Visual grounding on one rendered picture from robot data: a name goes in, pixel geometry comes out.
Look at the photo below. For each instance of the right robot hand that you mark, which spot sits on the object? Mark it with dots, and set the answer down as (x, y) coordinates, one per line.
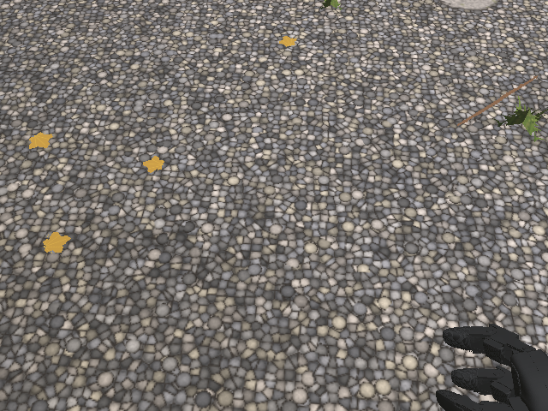
(524, 388)

